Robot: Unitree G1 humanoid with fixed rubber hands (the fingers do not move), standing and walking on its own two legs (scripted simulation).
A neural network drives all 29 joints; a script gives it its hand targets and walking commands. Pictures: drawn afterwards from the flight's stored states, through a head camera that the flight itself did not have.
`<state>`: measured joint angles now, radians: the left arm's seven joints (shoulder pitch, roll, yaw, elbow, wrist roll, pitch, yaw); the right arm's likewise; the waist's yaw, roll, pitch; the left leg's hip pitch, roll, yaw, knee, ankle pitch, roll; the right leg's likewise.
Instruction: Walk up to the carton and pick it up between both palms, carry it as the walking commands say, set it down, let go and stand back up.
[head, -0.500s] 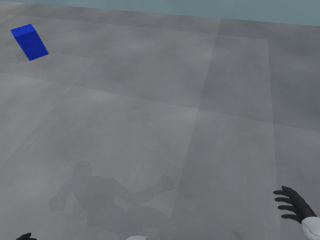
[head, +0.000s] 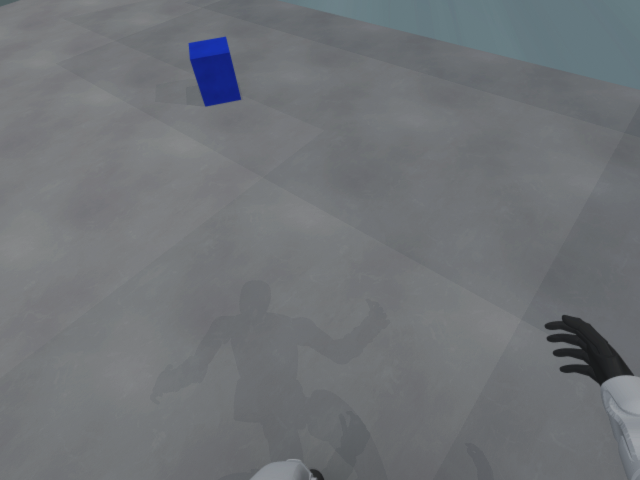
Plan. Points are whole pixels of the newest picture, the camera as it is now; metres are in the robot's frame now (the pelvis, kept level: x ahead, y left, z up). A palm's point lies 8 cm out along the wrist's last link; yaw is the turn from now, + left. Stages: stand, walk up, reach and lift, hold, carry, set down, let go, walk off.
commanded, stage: walk up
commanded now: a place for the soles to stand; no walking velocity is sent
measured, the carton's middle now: (215, 71) +2.23 +0.97 -0.61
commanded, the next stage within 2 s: none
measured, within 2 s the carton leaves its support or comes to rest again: neither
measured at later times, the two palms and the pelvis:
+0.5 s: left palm (74, 345) +0.25 +0.40 -0.01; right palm (501, 197) +0.60 -0.24 -0.03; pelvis +0.32 +0.02 +0.02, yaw +14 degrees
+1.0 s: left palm (135, 178) +0.64 +0.50 -0.05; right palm (456, 155) +0.79 -0.19 -0.09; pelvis +0.63 +0.13 -0.01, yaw +17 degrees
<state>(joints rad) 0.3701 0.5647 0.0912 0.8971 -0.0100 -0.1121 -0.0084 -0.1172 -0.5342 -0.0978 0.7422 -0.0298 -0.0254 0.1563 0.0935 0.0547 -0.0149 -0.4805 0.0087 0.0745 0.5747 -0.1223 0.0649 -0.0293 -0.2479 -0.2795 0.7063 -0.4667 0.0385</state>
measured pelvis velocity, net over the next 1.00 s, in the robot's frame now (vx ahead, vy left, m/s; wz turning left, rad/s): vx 0.63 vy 0.13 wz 0.30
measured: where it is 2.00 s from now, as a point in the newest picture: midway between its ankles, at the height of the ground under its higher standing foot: (263, 220)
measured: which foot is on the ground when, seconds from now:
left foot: down 0.00-0.24, up 0.26-0.58, down 0.60-0.96, up 0.98-1.00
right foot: up 0.00-0.22, down 0.24-0.62, up 0.64-0.94, down 0.96-1.00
